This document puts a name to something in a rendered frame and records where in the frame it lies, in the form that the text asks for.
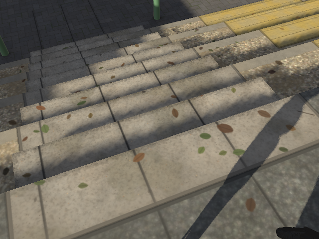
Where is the right robot hand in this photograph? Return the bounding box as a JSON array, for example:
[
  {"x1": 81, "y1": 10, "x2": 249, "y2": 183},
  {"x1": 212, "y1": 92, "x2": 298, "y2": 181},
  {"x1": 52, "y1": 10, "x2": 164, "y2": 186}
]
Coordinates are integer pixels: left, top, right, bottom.
[{"x1": 276, "y1": 227, "x2": 319, "y2": 239}]

